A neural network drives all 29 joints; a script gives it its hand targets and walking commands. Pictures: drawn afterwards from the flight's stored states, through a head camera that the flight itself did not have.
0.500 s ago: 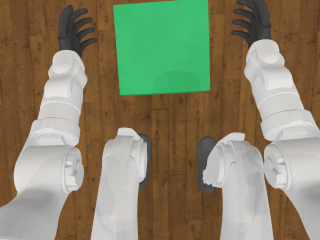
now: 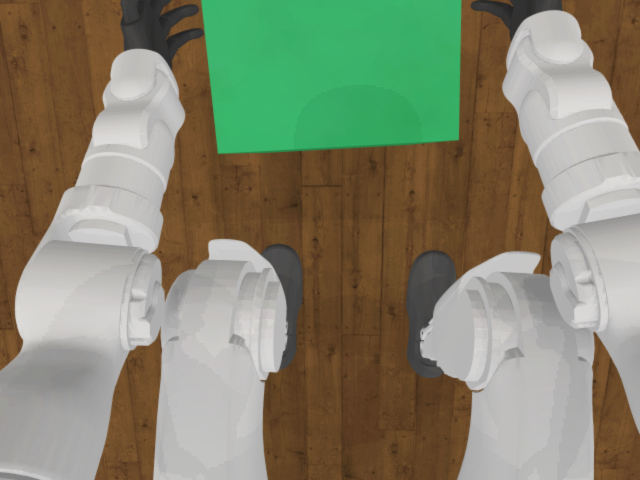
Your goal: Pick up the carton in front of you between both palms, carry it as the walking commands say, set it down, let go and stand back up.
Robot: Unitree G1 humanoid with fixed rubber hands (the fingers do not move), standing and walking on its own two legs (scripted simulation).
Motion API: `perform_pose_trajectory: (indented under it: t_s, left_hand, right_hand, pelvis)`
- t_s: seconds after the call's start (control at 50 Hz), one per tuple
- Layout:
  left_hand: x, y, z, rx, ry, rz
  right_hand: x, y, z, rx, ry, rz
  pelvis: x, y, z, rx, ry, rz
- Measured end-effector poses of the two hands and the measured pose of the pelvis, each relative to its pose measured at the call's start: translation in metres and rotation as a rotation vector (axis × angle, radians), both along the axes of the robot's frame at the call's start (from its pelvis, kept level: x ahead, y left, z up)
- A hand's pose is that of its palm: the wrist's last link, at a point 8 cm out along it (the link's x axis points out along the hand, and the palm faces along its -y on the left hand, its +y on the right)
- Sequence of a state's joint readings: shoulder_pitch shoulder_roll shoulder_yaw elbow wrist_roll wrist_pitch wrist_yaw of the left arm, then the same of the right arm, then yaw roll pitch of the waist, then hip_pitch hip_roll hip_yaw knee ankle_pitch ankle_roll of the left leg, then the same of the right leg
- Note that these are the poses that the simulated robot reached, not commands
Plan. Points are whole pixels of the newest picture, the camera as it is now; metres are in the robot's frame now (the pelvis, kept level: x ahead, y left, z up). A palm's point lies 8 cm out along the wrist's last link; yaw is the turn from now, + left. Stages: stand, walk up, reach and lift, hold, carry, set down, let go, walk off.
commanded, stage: reach and lift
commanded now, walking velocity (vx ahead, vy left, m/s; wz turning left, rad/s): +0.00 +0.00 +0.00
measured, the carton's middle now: (332, 57) +0.51 +0.04 -0.24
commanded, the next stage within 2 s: none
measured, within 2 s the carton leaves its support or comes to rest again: leaves its support in 0.62 s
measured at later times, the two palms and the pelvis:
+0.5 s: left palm (175, 42) +0.51 +0.19 -0.17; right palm (495, 16) +0.54 -0.11 -0.17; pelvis -0.01 +0.00 +0.01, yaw +0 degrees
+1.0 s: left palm (51, 30) +0.47 +0.19 +0.00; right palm out of the picture +0.50 -0.10 +0.00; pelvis +0.00 -0.01 +0.07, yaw +2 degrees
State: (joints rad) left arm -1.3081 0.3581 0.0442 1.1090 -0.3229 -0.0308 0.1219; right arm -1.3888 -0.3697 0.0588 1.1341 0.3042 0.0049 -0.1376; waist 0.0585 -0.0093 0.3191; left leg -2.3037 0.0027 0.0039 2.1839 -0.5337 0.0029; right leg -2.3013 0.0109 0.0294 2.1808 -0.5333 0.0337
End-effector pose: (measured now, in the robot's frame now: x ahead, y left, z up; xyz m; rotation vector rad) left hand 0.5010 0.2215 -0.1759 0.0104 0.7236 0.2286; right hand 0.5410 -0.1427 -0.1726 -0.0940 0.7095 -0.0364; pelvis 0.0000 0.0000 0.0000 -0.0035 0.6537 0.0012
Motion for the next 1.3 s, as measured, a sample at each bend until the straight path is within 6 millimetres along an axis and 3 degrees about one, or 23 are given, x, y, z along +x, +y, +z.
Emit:
perform_pose_trajectory:
  t_s: [0.22, 0.32, 0.64, 0.7, 0.78, 0.88, 0.96, 1.12, 1.3]
  left_hand:
    - [-0.006, -0.013, 0.007, -0.012, 0.014, -0.022]
    - [0.001, -0.027, 0.007, -0.014, 0.011, -0.039]
    - [0.007, -0.034, 0.014, -0.021, 0.025, -0.025]
    - [0.006, -0.037, 0.031, -0.022, 0.004, -0.027]
    - [-0.001, -0.038, 0.071, -0.033, -0.04, -0.012]
    - [-0.016, -0.034, 0.129, -0.053, -0.054, 0.022]
    - [-0.028, -0.03, 0.165, -0.053, -0.036, 0.033]
    - [-0.04, -0.021, 0.213, -0.049, -0.042, 0.054]
    - [-0.045, -0.03, 0.26, -0.063, -0.055, 0.04]
  right_hand:
    - [-0.01, 0.016, 0.004, 0.012, 0.027, 0.015]
    - [-0.008, 0.033, 0.003, 0.029, 0.016, 0.032]
    - [-0.007, 0.03, 0.01, 0.016, 0.028, -0.021]
    - [-0.007, 0.027, 0.028, 0.013, 0.006, -0.017]
    - [-0.013, 0.026, 0.071, 0.036, -0.035, -0.032]
    - [-0.025, 0.031, 0.129, 0.066, -0.044, -0.049]
    - [-0.033, 0.037, 0.163, 0.081, -0.025, -0.034]
    - [-0.039, 0.046, 0.21, 0.082, -0.031, -0.015]
    - [-0.05, 0.036, 0.258, 0.085, -0.045, -0.042]
  pelvis:
    - [-0.001, -0.002, 0.01, 0.001, 0.027, 0.004]
    - [-0.005, -0.003, 0.011, 0.003, 0.026, 0.004]
    - [-0.009, -0.005, -0.004, 0.006, -0.016, -0.002]
    - [-0.008, -0.005, -0.003, 0.002, -0.025, -0.003]
    - [-0.004, -0.006, 0.008, 0.001, -0.024, 0.003]
    - [-0.001, -0.008, 0.033, 0.005, 0.011, 0.011]
    - [0.0, -0.011, 0.058, 0.005, 0.039, 0.024]
    - [0.003, -0.015, 0.099, 0.004, 0.071, 0.042]
    - [0.016, -0.014, 0.14, -0.004, 0.061, 0.046]
